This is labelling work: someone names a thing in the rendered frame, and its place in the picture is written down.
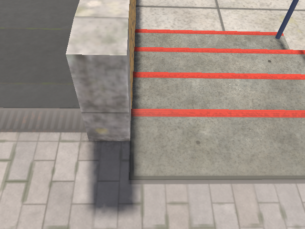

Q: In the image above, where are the stairs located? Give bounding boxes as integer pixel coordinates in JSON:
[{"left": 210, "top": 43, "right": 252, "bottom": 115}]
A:
[{"left": 132, "top": 29, "right": 305, "bottom": 111}]

